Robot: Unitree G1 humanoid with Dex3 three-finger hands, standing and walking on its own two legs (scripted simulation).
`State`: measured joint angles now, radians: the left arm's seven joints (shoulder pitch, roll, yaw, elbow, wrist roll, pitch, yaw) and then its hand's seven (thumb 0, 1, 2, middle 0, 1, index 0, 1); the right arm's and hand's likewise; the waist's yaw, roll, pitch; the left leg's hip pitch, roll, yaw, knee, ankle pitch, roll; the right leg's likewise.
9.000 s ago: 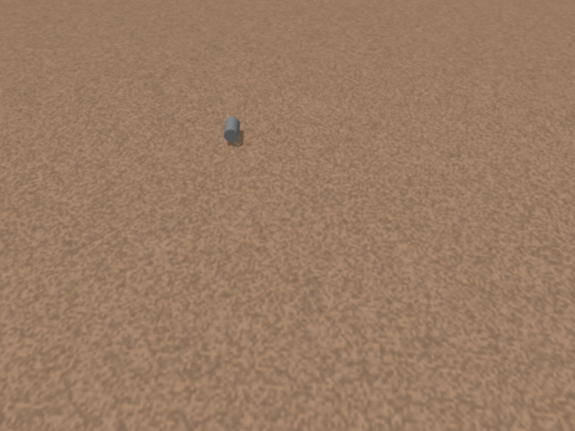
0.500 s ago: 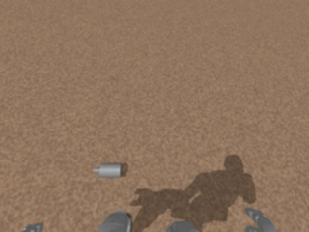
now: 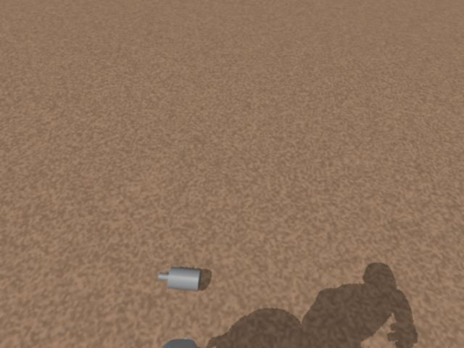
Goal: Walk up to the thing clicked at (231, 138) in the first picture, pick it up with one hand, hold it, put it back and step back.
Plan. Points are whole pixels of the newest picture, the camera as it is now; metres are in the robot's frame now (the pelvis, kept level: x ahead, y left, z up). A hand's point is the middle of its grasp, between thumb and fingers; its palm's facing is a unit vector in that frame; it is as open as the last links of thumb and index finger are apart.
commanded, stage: walk up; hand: left
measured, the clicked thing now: (179, 278) +0.46 +0.22 -0.71
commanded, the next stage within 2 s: none
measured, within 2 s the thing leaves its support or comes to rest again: neither
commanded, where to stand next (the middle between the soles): +0.07 -0.03 m, yaw -2 degrees
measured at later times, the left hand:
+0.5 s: hand (114, 332) +0.16 +0.23 -0.15, palm faces -0.07 -0.92 -0.38, open 7.4 cm
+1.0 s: hand (114, 346) +0.14 +0.22 -0.13, palm faces -0.01 -0.95 -0.33, open 7.4 cm
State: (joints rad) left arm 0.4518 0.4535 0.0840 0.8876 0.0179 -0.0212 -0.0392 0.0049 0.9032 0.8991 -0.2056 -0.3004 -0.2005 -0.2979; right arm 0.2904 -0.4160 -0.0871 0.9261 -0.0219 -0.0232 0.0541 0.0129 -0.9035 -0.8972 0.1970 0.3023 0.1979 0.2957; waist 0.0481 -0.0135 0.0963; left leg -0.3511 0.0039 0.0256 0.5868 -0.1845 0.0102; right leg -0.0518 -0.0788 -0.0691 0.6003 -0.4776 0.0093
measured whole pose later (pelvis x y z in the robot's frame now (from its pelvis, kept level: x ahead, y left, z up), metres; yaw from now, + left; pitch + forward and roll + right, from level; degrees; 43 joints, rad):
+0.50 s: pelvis +0.05 -0.03 -0.01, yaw +0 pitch -2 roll +0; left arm 0.14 0.37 0.01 0.89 0.01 0.00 -0.02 0.00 0.90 0.90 -0.21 -0.30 -0.20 -0.30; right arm 0.17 -0.41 -0.02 0.91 0.02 -0.01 -0.01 0.01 -0.90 -0.90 0.20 0.30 0.20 0.30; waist -0.01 0.02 0.13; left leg -0.33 0.01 0.01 0.77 -0.39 0.02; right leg -0.42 -0.04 0.00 0.77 -0.30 0.01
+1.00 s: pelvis +0.05 -0.03 +0.02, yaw +0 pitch -2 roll +0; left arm 0.07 0.35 0.01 1.12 -0.01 0.00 -0.03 0.00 0.91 0.90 -0.21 -0.30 -0.20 -0.30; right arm 0.11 -0.36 0.01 1.13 0.00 -0.01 0.02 0.01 -0.90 -0.90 0.20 0.30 0.20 0.30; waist 0.00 0.00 0.06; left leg -0.18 0.02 0.00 0.44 -0.22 -0.02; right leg -0.25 -0.03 -0.02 0.42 -0.13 0.01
